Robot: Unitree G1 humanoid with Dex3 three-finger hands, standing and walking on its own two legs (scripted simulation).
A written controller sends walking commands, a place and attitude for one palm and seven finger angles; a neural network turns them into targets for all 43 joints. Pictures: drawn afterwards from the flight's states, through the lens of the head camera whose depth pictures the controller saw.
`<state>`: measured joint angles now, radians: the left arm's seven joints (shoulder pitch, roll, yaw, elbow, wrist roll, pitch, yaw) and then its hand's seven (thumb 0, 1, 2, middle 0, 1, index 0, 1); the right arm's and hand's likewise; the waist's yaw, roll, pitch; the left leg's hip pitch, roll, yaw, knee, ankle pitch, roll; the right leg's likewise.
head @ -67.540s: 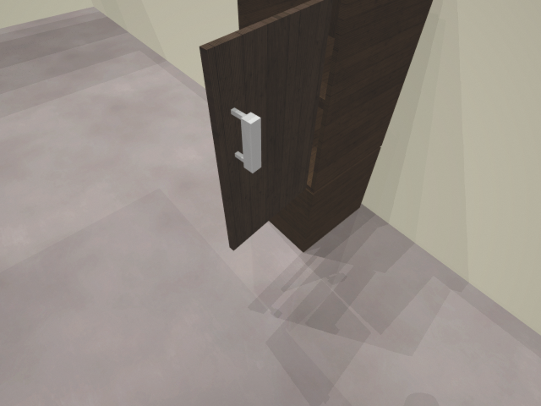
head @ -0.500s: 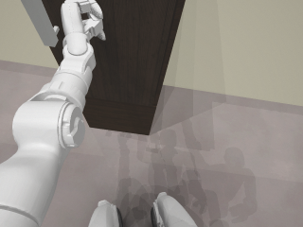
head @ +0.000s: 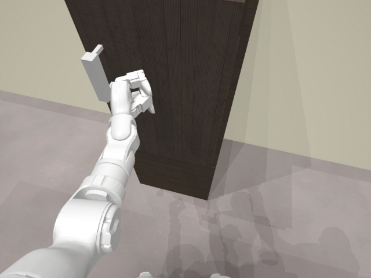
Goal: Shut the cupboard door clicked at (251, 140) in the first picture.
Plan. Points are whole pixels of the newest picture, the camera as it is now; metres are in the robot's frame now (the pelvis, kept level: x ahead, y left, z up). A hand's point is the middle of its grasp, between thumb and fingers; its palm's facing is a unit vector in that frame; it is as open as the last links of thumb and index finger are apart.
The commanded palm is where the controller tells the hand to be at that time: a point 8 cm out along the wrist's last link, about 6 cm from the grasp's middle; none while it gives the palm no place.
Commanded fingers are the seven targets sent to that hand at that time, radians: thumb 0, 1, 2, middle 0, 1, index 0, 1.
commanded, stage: draw the hand back to the body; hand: left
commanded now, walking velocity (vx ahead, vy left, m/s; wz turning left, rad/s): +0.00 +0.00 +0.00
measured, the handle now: (102, 73) +0.58 +0.17 +0.10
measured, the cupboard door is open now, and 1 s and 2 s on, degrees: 0 0 0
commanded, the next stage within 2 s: step back with the hand held close in 1.54 s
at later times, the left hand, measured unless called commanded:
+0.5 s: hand (95, 140) +0.35 +0.13 +0.15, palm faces +0.03 -1.00 -0.03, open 3.1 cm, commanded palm +0.30 +0.19 +0.16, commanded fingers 0.00 0.90 0.90 -1.08 -1.26 -1.08 -1.26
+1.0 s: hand out of the picture +0.22 +0.26 +0.18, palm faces +0.34 -0.89 -0.30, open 4.9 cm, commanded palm +0.17 +0.30 +0.20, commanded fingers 0.00 0.90 0.90 -0.39 -0.51 -0.39 -0.51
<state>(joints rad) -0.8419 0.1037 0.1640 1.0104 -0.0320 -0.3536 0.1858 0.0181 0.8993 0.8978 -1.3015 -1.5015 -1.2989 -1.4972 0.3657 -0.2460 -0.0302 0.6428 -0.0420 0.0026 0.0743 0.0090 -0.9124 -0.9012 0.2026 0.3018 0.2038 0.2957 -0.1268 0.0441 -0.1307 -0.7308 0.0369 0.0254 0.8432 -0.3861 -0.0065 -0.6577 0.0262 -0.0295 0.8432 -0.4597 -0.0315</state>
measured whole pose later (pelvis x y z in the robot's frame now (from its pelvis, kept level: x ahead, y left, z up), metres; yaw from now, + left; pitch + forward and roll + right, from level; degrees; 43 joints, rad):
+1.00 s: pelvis -0.01 +0.03 +0.05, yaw +0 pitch -3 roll +0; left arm 0.29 0.30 0.21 -0.22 -0.08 -0.06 0.08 0.02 0.89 0.90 -0.66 -0.80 -0.66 -0.79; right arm 0.19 -0.22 0.05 0.60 0.02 -0.01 -0.07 0.02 -0.91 -0.90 0.20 0.30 0.21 0.30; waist 0.04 0.07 -0.01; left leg -0.15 -0.01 0.04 0.42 -0.21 0.03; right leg -0.06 -0.01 -0.01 0.39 -0.27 0.01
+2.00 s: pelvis -0.02 +0.03 +0.04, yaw -1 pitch +1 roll -1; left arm 0.53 0.41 0.39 -0.41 -0.08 -0.14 0.11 0.02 0.89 0.90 -0.21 -0.30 -0.21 -0.30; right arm 0.19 -0.25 -0.01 0.56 0.02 0.03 -0.09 0.02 -0.91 -0.90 0.20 0.30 0.21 0.30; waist 0.01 0.06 -0.02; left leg -0.28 0.00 0.06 0.48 -0.22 0.04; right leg -0.20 -0.01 0.01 0.45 -0.26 0.02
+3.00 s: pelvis -0.18 +0.05 +0.03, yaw +0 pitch +1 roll -4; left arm 0.51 0.40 0.39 -0.51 -0.06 -0.26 0.16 0.01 0.89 0.90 -0.21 -0.30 -0.21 -0.30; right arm 0.19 -0.19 0.01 0.67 -0.01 -0.10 -0.07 0.02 -0.91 -0.90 0.21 0.30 0.21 0.30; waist 0.02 0.01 -0.03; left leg -0.52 0.05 0.07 0.53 -0.10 -0.01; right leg -0.21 0.06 0.03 0.55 -0.36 0.02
